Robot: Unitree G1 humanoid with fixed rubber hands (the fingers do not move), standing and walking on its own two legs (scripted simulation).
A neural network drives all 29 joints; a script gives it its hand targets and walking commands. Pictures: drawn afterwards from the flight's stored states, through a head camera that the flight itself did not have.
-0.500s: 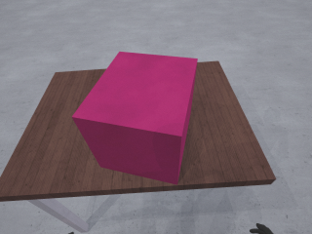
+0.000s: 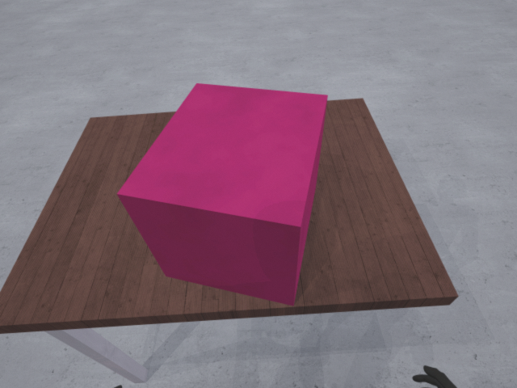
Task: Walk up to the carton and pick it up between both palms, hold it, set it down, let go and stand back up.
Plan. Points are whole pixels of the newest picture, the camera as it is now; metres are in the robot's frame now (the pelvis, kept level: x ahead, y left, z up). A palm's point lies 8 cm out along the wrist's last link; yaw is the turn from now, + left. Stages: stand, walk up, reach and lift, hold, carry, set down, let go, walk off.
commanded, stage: stand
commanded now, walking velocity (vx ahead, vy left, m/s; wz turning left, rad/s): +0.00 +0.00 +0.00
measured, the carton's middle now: (243, 189) +0.45 +0.02 +0.04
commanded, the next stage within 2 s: none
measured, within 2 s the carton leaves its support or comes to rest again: neither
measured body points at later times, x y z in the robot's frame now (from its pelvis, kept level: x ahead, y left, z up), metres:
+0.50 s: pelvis +0.00 +0.00 +0.00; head +0.01 -0.02 +0.45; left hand +0.10 +0.27 -0.11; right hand +0.10 -0.28 -0.12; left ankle -0.01 +0.13 -0.75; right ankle +0.00 -0.12 -0.75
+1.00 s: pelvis +0.00 +0.00 +0.00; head +0.02 -0.02 +0.45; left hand +0.10 +0.27 -0.11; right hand +0.09 -0.28 -0.13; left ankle -0.01 +0.13 -0.75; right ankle +0.00 -0.12 -0.75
